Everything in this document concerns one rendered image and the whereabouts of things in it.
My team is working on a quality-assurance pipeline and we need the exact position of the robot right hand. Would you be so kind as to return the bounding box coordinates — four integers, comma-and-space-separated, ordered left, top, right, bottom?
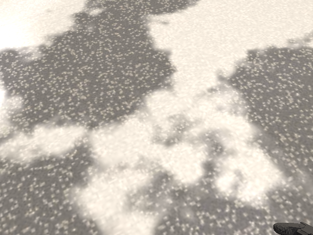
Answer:
273, 221, 313, 235

